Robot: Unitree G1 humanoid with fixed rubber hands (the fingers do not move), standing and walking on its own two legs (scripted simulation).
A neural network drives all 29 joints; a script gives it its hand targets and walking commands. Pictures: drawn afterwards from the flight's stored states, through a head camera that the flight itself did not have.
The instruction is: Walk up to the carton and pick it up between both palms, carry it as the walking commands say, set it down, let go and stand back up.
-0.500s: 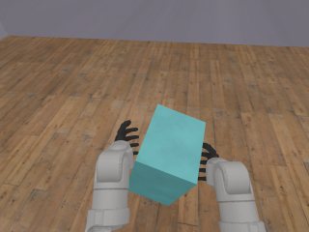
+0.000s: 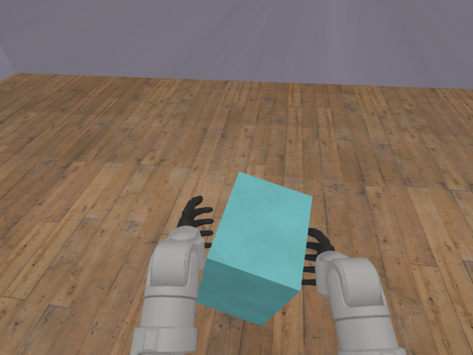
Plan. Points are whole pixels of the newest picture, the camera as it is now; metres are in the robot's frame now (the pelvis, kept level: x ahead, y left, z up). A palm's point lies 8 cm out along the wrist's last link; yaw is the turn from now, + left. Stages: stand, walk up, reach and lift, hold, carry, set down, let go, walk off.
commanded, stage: carry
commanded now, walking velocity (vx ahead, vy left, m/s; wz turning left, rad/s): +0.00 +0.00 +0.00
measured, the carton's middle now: (250, 252) +0.35 +0.01 -0.01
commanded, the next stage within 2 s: hold in 1.68 s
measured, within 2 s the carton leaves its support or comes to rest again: neither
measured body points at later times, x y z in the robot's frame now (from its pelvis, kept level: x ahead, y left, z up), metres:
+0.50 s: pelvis -0.01 +0.00 +0.00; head -0.02 +0.01 +0.45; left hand +0.32 +0.12 +0.06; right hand +0.29 -0.11 +0.03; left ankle +0.07 +0.13 -0.73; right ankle +0.01 -0.09 -0.73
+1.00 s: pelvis +0.01 -0.01 +0.00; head -0.01 -0.01 +0.45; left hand +0.33 +0.11 +0.06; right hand +0.30 -0.13 +0.03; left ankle +0.07 +0.13 -0.73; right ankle +0.01 -0.09 -0.73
